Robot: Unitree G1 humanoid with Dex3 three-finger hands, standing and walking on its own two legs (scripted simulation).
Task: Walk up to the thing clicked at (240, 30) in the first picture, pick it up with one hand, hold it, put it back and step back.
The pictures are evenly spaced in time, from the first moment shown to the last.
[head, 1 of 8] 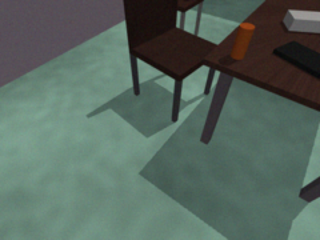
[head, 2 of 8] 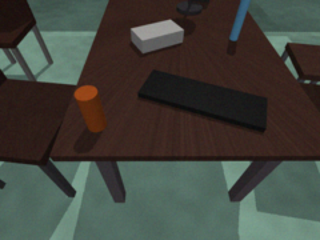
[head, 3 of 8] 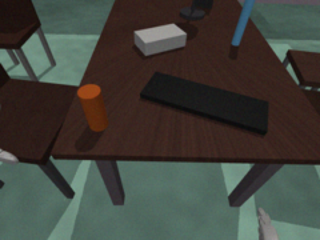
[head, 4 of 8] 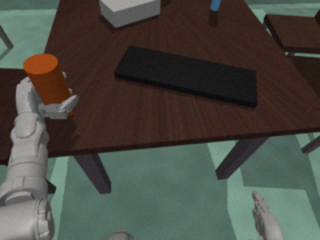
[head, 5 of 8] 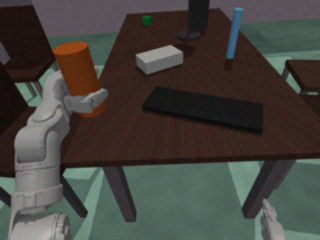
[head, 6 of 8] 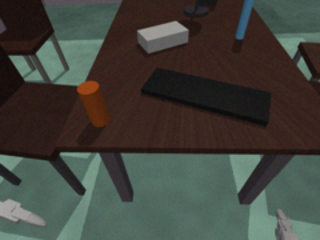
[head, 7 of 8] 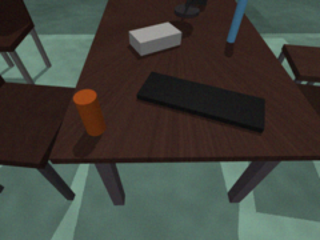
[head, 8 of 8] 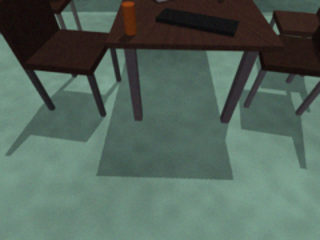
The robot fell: no
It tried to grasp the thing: yes
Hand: left
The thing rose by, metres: 0.26
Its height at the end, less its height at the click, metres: +0.00
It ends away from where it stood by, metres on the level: 0.01
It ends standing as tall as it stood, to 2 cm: yes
